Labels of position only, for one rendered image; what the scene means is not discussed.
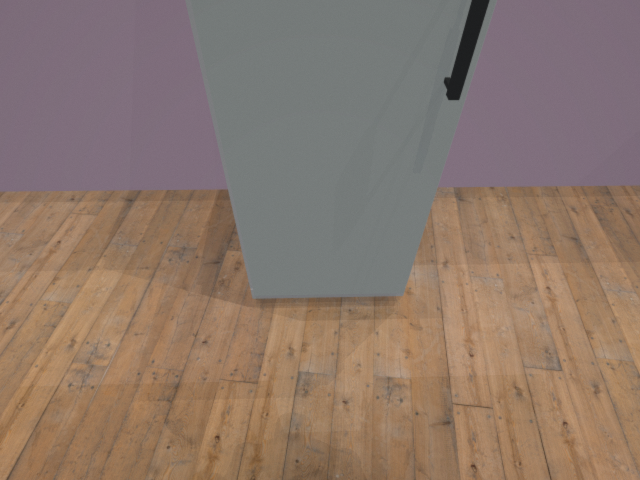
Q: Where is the handle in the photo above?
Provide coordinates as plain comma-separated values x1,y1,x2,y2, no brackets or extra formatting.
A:
444,0,490,100

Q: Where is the fridge door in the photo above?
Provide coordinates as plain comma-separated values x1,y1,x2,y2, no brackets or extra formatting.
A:
191,0,496,296

